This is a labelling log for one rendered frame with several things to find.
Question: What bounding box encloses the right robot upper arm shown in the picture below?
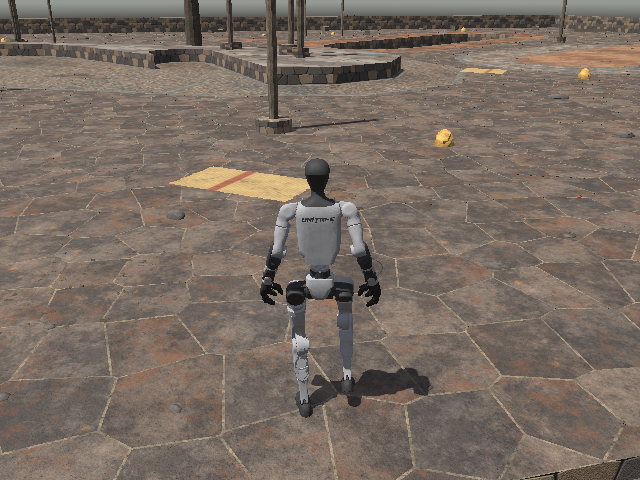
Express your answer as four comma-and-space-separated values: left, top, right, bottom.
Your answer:
339, 201, 367, 258

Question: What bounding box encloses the left robot foot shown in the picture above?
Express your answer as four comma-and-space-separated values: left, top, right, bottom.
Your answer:
295, 391, 312, 418

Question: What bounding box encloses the robot left hand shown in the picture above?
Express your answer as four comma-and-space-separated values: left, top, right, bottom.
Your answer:
260, 282, 283, 305

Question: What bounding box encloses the robot right thigh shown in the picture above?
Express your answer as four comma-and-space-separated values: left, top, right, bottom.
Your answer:
333, 277, 354, 330

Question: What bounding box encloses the robot right hand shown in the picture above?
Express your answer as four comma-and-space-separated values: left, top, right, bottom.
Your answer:
358, 282, 381, 307

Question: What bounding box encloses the left robot upper arm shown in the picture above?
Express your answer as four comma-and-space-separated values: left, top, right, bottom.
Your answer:
271, 202, 297, 259

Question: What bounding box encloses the robot right forearm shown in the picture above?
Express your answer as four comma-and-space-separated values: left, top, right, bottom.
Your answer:
357, 242, 378, 286

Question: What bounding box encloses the robot left forearm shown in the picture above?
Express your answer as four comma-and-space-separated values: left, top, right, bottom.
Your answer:
262, 243, 281, 285

